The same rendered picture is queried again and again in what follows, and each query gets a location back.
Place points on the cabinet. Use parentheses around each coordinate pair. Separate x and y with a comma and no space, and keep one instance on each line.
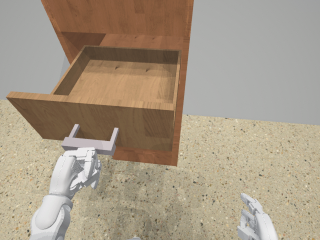
(154,24)

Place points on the handle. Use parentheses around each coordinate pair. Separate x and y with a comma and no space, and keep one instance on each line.
(102,147)

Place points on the right robot hand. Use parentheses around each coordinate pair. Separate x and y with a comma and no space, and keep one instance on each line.
(260,225)

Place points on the left robot hand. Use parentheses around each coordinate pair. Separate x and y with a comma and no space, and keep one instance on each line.
(82,163)

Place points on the robot left forearm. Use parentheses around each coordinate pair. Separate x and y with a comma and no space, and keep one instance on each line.
(52,219)

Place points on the drawer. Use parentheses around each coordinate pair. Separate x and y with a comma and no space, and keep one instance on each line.
(105,87)

